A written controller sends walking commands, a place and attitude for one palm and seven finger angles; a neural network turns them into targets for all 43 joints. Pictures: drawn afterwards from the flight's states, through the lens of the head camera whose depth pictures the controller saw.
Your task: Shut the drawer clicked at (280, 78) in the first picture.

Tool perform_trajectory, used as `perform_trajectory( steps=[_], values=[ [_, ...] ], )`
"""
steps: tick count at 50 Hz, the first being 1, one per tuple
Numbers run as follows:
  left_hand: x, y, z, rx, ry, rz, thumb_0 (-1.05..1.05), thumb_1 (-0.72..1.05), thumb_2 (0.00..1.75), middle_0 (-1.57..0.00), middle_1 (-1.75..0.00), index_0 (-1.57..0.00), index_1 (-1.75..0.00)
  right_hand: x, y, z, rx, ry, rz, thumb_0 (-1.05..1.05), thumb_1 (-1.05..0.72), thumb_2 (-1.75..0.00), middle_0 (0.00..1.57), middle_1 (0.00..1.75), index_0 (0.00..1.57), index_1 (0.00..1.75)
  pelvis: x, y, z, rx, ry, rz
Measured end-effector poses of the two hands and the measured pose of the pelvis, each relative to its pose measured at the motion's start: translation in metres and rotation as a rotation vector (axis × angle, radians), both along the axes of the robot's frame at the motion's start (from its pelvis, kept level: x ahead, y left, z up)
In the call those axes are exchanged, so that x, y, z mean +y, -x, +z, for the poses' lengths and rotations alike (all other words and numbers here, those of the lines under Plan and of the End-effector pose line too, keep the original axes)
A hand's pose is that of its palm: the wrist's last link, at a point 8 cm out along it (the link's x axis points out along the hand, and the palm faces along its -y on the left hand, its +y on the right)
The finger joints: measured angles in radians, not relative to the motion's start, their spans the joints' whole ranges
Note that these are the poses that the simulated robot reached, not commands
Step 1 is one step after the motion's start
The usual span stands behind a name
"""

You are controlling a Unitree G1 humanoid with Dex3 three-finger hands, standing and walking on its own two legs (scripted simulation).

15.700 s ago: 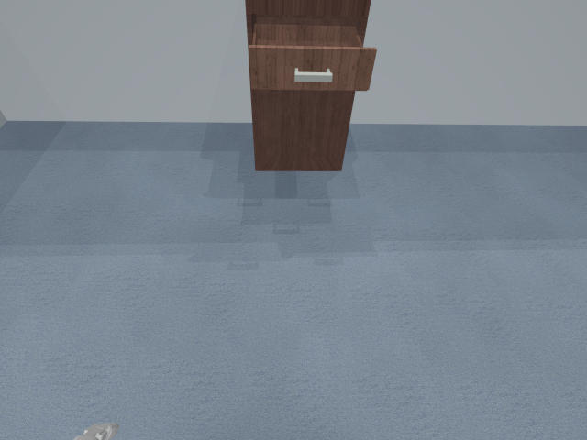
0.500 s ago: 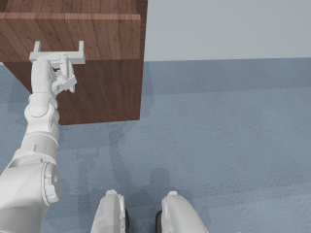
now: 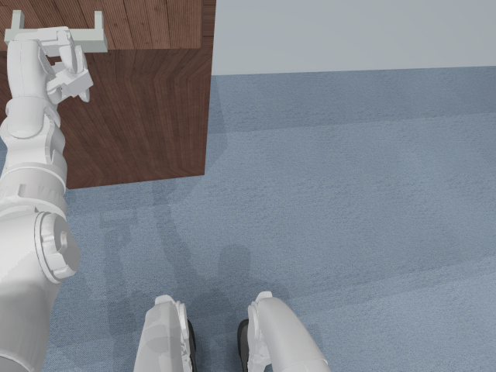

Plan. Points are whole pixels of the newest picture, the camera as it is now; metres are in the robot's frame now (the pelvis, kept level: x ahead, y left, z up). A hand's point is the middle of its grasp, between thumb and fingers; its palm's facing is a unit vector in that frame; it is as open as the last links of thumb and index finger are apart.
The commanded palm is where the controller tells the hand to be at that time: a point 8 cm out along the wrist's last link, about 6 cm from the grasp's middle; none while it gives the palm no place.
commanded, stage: push the drawer shut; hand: left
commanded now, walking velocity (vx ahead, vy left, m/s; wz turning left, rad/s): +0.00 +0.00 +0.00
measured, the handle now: (59, 29) +0.62 +0.23 +0.06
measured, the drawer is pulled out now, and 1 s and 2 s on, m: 0.01 0.00 0.00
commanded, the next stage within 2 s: pull the fist back off the drawer in 0.36 s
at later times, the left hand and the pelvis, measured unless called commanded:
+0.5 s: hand (76, 62) +0.57 +0.20 +0.05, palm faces +0.08 -1.00 -0.05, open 3.2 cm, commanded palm +0.59 +0.20 +0.06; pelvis -0.02 +0.00 -0.01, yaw +0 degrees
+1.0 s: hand (80, 65) +0.56 +0.19 +0.06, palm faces +0.09 -1.00 -0.01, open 3.2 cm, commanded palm +0.53 +0.21 +0.06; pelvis -0.01 +0.01 +0.00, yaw -2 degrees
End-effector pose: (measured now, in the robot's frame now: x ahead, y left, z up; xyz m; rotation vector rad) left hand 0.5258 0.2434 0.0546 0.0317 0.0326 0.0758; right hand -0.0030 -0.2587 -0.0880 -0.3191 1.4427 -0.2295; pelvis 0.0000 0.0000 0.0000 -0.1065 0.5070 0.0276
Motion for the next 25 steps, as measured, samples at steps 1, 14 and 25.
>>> perform_trajectory(
  steps=[1,14,25],
  values=[
    [0.000,-0.003,0.000,-0.001,0.000,0.001,0.00,0.72,0.91,-1.40,-1.60,-1.40,-1.60,0.000,0.002,0.000,0.006,0.002,-0.002,0.01,-0.91,-0.90,0.20,0.30,0.20,0.30,0.000,0.000,-0.001,0.004,0.001,0.000],
    [0.003,-0.012,0.001,0.007,-0.007,0.010,0.00,0.66,0.94,-1.40,-1.60,-1.40,-1.60,0.008,0.027,0.001,0.078,-0.005,-0.010,0.00,-0.91,-0.90,0.20,0.30,0.20,0.30,0.002,0.006,-0.004,0.022,0.012,0.007],
    [0.009,-0.014,0.003,0.005,-0.019,0.009,0.02,0.59,0.94,-1.40,-1.60,-1.40,-1.60,0.001,0.037,0.002,0.047,0.038,0.001,0.00,-0.91,-0.90,0.20,0.30,0.20,0.30,-0.001,0.018,-0.011,0.032,0.024,0.010]
  ],
)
